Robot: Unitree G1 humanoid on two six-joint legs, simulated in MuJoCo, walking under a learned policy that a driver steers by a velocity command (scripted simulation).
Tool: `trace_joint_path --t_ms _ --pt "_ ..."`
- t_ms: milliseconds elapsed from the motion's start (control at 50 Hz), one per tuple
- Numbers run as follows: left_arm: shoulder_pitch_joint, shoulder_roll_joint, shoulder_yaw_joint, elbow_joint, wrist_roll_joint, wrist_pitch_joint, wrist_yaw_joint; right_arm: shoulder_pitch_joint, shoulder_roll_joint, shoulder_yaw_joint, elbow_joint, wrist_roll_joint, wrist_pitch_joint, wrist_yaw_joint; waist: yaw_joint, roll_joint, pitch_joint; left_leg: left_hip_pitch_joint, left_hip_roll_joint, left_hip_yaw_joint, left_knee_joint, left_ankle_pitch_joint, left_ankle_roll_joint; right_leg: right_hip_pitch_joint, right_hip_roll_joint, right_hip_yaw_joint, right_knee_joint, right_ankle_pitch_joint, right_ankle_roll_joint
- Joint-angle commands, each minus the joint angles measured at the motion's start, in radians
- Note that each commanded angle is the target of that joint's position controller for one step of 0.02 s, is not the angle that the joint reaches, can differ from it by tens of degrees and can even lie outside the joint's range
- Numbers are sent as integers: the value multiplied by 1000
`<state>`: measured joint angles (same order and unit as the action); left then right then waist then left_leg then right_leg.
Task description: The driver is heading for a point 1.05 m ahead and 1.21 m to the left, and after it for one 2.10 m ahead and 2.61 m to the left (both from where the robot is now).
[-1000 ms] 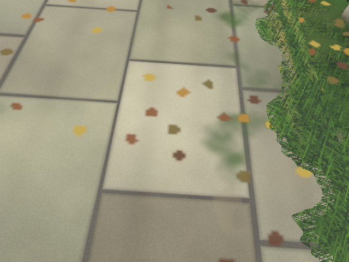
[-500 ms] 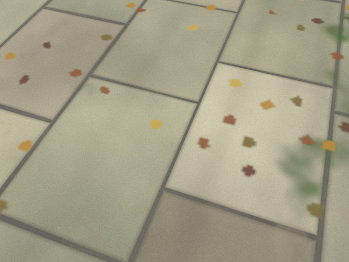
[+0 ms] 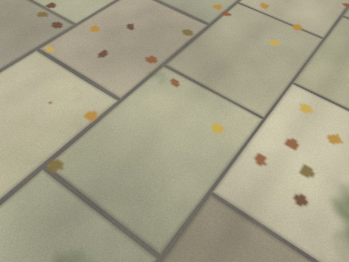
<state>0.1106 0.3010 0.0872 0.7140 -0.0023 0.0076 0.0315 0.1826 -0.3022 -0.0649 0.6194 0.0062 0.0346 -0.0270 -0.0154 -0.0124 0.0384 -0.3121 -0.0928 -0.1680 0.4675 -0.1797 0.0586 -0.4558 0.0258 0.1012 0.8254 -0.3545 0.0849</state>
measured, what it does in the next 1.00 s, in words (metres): walks ahead, turning left: right foot, then left foot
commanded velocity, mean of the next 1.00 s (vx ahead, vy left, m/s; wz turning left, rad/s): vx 0.20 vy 0.00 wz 0.60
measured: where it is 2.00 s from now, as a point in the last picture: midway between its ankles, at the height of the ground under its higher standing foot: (18, 241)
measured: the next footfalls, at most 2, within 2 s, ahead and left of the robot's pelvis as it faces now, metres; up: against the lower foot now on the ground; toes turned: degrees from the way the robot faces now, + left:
right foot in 0.16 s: +0.06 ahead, -0.14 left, +0.00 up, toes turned +12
left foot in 0.62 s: -0.02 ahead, +0.12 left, +0.00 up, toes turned +24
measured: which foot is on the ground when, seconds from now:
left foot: down 0.00-0.16, up 0.18-0.60, down 0.62-1.00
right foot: up 0.00-0.14, down 0.16-0.60, up 0.62-1.00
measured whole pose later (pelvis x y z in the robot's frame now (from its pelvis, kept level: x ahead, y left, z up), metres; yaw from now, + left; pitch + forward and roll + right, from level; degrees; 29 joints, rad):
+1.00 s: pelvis +0.13 +0.10 -0.01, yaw +35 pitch +2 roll -1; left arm -0.01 0.30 0.05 0.66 -0.01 -0.10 -0.05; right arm 0.46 -0.29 -0.05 0.74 0.03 -0.04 -0.03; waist -0.09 -0.05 0.04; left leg 0.05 -0.05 -0.19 0.30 -0.39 0.06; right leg -0.60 0.00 0.05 0.52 0.05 0.03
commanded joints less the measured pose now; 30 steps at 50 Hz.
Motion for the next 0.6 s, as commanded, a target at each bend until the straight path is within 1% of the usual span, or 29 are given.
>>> trace_joint_path --t_ms 20,60,100,120,140,160,180,200,220,240,260,280,300,320,340,380,400,440,460,500,540,560,580,600 --pt "-32 84 21 -75 -5 -26 -8 -20 -185 -57 -71 1 -6 0 -10 165 -114 142 249 -336 -113 116 169 -9 13 10 -78 -23 -8" --pt "-25 86 22 -76 -9 -35 -16 -28 -185 -58 -74 5 -1 3 -9 171 -123 151 241 -373 -97 160 166 34 23 11 -140 -31 -19" --pt "-4 87 23 -72 -12 -43 -25 -41 -183 -59 -76 12 5 5 2 173 -131 159 228 -402 -76 206 155 90 30 7 -236 -11 -33" --pt "21 85 25 -64 -12 -46 -28 -56 -180 -59 -79 18 8 3 22 168 -135 147 209 -401 -57 211 138 146 31 -3 -328 46 -43" --pt "53 88 29 -52 -9 -48 -29 -69 -172 -56 -82 27 12 0 45 157 -136 110 178 -384 -31 178 107 231 20 -18 -450 157 -57" --pt "77 127 40 -48 1 -46 -25 -44 -142 -48 -82 26 12 -3 38 96 -158 18 130 -333 43 26 56 355 -87 48 -488 240 -95" --pt "39 195 47 -69 18 -35 -17 18 -89 -35 -79 18 10 0 -17 -153 -150 -148 -8 -148 258 -302 -10 437 -294 256 -518 384 -200" --pt "42 204 50 -71 52 -36 -22 6 -169 -63 -93 18 -2 -2 -3 -259 -101 -256 -57 -33 477 -482 -62 331 -429 417 -545 487 -353" --pt "-9 154 35 -91 40 -39 -18 33 -230 -84 -71 6 -4 -1 -21 -164 -82 -259 11 -30 632 -417 -96 300 -424 353 -535 468 -364" --pt "-52 107 22 -99 26 -37 -12 48 -228 -90 -44 10 2 -1 -31 -119 -65 -260 21 -17 686 -348 -114 287 -347 247 -522 414 -314" --pt "-67 92 16 -106 14 -33 -6 65 -194 -86 -23 11 14 -5 -30 -101 -57 -278 22 -4 737 -293 -131 302 -288 173 -512 364 -277" --pt "-65 86 10 -105 4 -30 -2 68 -169 -79 -22 12 22 -3 -18 -107 -43 -305 26 7 782 -261 -147 312 -279 135 -506 406 -278" --pt "-50 89 7 -103 6 -26 2 55 -147 -72 -30 17 24 1 -8 -109 -37 -306 33 37 780 -242 -157 310 -260 88 -509 439 -282" --pt "-28 94 8 -98 12 -21 5 29 -133 -66 -44 23 23 2 9 -120 -38 -315 44 65 744 -223 -165 334 -251 58 -513 451 -289" --pt "-3 101 10 -93 17 -16 9 -2 -122 -61 -59 26 21 3 30 -133 -45 -332 58 82 694 -214 -173 378 -255 46 -512 462 -298" --pt "36 124 18 -83 19 -7 12 -40 -109 -52 -82 21 18 7 60 -147 -66 -335 90 99 601 -221 -185 447 -285 41 -508 489 -315" --pt "55 139 24 -78 15 -4 11 -45 -103 -46 -88 18 18 11 72 -144 -88 -319 108 117 550 -218 -182 464 -297 37 -526 387 -316" --pt "64 167 34 -74 2 -4 4 -62 -89 -34 -103 15 14 22 87 -159 -83 -262 131 157 449 -223 -162 426 -308 33 -577 145 -311" --pt "62 179 38 -73 -3 -7 -1 -66 -87 -30 -109 14 12 28 87 -168 -72 -230 136 175 404 -231 -147 399 -313 30 -597 65 -306" --pt "54 192 42 -71 -12 -17 -13 -53 -92 -29 -108 16 5 39 76 -166 -52 -148 133 208 306 -239 -110 342 -319 5 -617 -10 -291" --pt "56 201 44 -61 -28 -29 -25 -25 -99 -32 -98 18 -3 47 55 -153 -40 -61 127 229 198 -212 -66 303 -331 -16 -608 -34 -277" --pt "43 198 43 -57 -37 -32 -31 16 -93 -33 -81 19 -7 51 24 -139 -41 12 118 247 110 -158 -43 274 -325 -41 -579 -49 -262" --pt "32 180 37 -51 -42 -34 -34 88 -87 -36 -47 20 -10 53 -14 -117 -51 126 91 275 25 -108 -22 218 -304 -83 -517 -58 -241" --pt "47 131 23 -43 -35 -37 -36 191 -112 -51 -2 23 -13 46 -50 -58 -83 290 62 268 -12 -123 3 125 -259 -145 -386 -66 -203"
